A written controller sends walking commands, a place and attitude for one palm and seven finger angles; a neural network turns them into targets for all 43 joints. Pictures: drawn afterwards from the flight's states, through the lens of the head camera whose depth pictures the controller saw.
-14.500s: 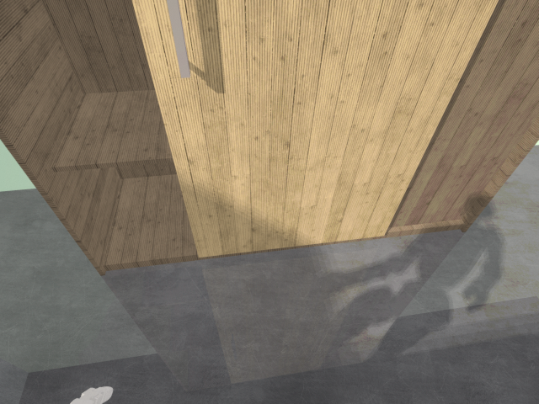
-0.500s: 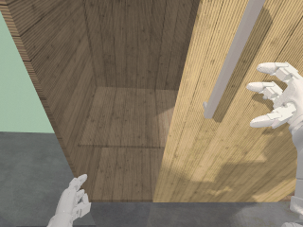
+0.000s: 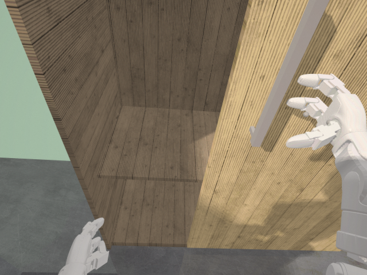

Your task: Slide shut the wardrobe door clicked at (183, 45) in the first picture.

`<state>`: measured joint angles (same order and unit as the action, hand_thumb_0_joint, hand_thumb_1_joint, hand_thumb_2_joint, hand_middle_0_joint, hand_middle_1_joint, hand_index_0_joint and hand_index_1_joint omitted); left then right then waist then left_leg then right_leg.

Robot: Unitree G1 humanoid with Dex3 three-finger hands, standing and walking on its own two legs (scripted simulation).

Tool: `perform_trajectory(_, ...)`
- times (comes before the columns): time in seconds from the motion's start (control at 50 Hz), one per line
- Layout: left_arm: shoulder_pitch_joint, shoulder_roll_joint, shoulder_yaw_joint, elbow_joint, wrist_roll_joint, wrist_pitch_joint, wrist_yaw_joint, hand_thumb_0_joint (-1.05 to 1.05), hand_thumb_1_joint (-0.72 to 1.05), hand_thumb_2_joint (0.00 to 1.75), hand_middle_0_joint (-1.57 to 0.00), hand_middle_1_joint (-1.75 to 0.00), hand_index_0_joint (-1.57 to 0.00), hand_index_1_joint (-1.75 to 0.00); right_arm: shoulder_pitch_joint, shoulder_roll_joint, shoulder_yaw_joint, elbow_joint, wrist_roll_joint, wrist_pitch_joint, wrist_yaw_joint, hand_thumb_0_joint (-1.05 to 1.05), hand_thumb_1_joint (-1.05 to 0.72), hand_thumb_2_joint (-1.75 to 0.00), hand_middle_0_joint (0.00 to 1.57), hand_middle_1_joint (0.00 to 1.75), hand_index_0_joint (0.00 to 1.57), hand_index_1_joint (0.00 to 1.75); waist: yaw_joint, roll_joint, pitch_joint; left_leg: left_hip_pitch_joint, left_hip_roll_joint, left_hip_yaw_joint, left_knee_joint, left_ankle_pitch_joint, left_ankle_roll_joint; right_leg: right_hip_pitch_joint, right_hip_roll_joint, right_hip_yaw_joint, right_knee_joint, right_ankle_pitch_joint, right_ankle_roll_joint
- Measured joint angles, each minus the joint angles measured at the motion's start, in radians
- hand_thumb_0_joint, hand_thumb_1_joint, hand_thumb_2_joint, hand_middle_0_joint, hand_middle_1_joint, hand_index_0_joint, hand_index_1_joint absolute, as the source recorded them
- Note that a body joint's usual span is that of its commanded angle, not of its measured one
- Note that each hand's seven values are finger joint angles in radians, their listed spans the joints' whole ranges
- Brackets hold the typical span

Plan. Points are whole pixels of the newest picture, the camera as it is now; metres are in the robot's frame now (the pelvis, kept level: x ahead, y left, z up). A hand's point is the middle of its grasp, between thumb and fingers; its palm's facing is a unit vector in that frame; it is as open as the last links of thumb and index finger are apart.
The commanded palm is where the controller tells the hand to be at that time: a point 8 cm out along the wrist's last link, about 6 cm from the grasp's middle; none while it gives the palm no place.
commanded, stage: move the hooked fingers beside the handle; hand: right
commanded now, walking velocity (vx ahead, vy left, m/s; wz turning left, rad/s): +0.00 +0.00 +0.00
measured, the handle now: (278, 79) +0.42 -0.16 +0.27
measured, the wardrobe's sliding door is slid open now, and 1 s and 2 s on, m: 0.39 0.39 0.39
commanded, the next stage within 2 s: feel for the door with the fingertips in 1.46 s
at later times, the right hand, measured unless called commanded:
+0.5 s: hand (306, 110) +0.36 -0.20 +0.25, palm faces +0.06 +1.00 -0.04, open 14.0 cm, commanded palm +0.34 -0.26 +0.24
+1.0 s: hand (311, 112) +0.36 -0.21 +0.24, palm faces +0.06 +1.00 -0.04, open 14.0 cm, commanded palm +0.33 -0.26 +0.24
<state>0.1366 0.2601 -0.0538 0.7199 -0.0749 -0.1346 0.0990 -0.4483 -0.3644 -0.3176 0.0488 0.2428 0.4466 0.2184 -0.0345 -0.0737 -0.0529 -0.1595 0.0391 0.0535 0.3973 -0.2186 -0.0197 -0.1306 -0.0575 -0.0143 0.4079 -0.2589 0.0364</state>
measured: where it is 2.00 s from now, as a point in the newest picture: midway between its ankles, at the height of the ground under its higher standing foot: outside the picture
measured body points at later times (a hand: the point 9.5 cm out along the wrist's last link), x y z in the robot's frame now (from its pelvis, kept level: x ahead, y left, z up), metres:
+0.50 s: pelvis -0.01 +0.00 +0.00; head -0.03 +0.03 +0.45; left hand +0.17 +0.25 -0.09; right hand +0.35 -0.26 +0.25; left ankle +0.00 +0.13 -0.74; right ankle -0.03 -0.14 -0.74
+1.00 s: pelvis -0.01 +0.00 +0.00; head -0.03 +0.02 +0.45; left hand +0.18 +0.24 -0.08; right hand +0.35 -0.27 +0.25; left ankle +0.00 +0.13 -0.74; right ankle -0.03 -0.14 -0.74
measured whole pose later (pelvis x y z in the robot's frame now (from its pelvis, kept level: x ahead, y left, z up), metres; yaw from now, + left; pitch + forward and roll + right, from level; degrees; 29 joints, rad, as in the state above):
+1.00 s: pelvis -0.01 +0.00 +0.00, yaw +1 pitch -1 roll +1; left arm 0.16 0.26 -0.05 0.72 -0.07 -0.13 0.10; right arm -0.50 -0.39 -0.34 0.19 0.23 0.39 0.22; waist -0.03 -0.06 -0.06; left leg -0.15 0.03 0.04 0.35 -0.18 -0.02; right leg -0.13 -0.06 -0.02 0.38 -0.24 0.03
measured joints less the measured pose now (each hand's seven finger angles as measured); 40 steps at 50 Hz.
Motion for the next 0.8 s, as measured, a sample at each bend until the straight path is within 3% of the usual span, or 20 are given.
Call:
perform_trajectory(0.3, -0.002, 0.001, 0.002, 0.013, 0.001, 0.010, 0.005, 0.01, 0.90, 0.89, -0.20, -0.30, -0.20, -0.30, -0.075, 0.014, 0.038, 0.096, -0.020, -0.022, -0.027, -0.01, 0.50, -0.30, 0.30, 1.21, 0.30, 1.20, 0.003, 0.004, 0.006, 0.003, -0.005, 0.004, -0.015, 0.016, 0.004, -0.002, -0.004, 0.005, -0.008, 0.013, 0.002)
perform_trajectory(0.48, 0.016, 0.003, 0.006, 0.008, 0.002, 0.022, 0.003, 0.01, 0.90, 0.89, -0.20, -0.30, -0.20, -0.30, -0.066, -0.023, -0.015, 0.136, -0.017, -0.035, -0.009, -0.01, 0.50, -0.30, 0.31, 1.20, 0.30, 1.20, 0.018, 0.005, -0.003, 0.001, -0.012, -0.008, -0.029, 0.027, 0.006, 0.004, -0.010, -0.008, -0.024, 0.021, 0.004)
perform_trajectory(0.58, 0.035, 0.013, 0.014, 0.013, -0.004, 0.013, 0.009, 0.01, 0.90, 0.89, -0.20, -0.30, -0.20, -0.30, -0.067, -0.048, -0.025, 0.171, -0.020, -0.051, 0.005, -0.01, 0.50, -0.30, 0.31, 1.20, 0.30, 1.20, 0.013, 0.008, 0.002, 0.003, -0.013, -0.003, -0.034, 0.030, 0.006, -0.002, -0.011, -0.003, -0.018, 0.020, 0.004)
perform_trajectory(0.7, 0.038, 0.020, 0.020, 0.031, -0.004, -0.004, 0.013, 0.01, 0.90, 0.89, -0.20, -0.30, -0.20, -0.30, -0.084, -0.023, 0.008, 0.156, -0.014, -0.078, 0.008, -0.01, 0.50, -0.30, 0.30, 1.20, 0.30, 1.20, 0.005, 0.013, 0.013, 0.006, -0.008, 0.004, -0.040, 0.035, 0.003, -0.007, -0.006, 0.005, -0.016, 0.023, 0.001)
perform_trajectory(0.8, 0.023, 0.011, 0.016, 0.028, -0.001, -0.004, 0.007, 0.01, 0.90, 0.89, -0.20, -0.30, -0.20, -0.30, -0.091, -0.009, 0.017, 0.157, -0.014, -0.066, -0.003, -0.01, 0.50, -0.30, 0.30, 1.20, 0.30, 1.20, 0.012, 0.011, 0.006, 0.003, -0.005, -0.002, -0.044, 0.038, 0.000, -0.006, -0.002, -0.001, -0.023, 0.025, -0.002)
